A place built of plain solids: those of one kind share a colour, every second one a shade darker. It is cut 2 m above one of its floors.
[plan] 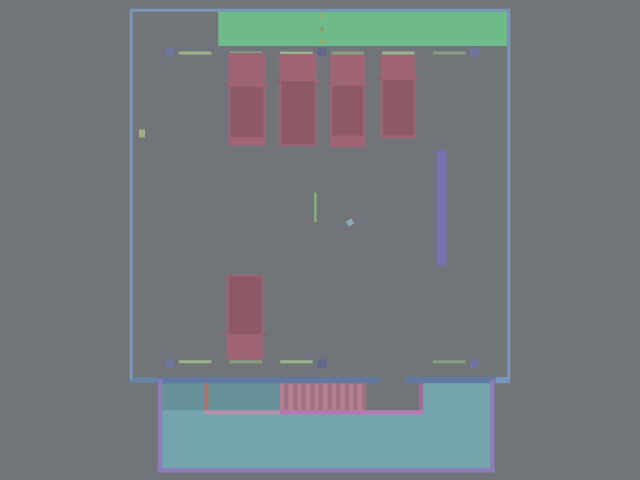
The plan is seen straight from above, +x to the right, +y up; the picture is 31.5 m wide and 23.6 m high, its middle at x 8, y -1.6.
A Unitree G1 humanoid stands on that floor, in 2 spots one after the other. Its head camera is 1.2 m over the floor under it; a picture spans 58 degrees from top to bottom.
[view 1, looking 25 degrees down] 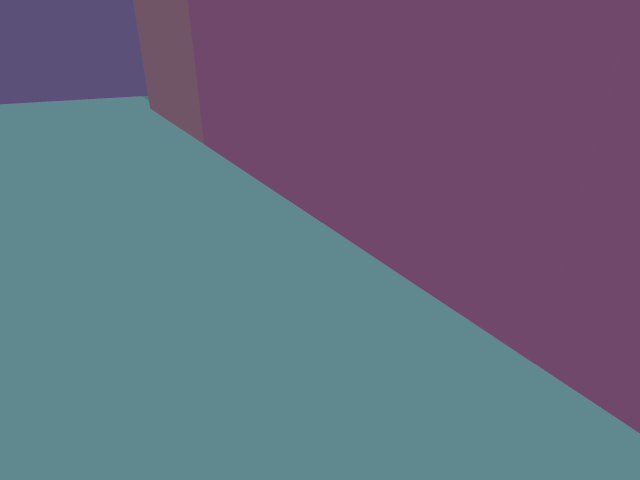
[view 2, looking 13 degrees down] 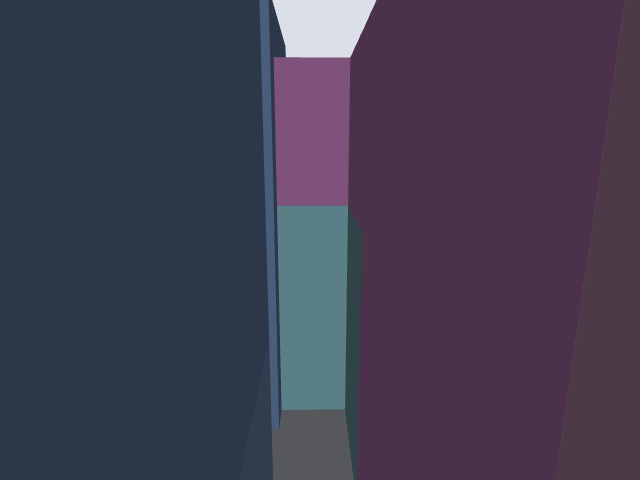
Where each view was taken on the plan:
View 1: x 11.23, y -11.62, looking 150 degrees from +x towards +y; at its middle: paving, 2.84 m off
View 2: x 4.83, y -9.30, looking -1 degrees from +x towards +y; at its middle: paving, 8.25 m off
